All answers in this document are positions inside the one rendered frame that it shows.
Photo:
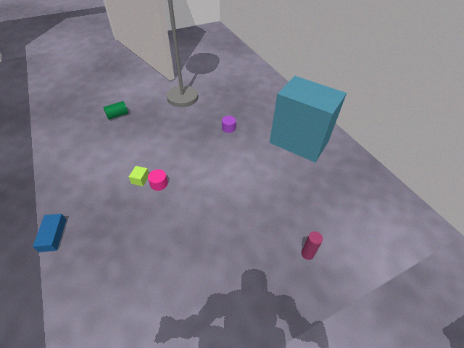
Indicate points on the floor lamp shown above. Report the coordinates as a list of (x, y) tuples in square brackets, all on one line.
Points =
[(179, 96)]

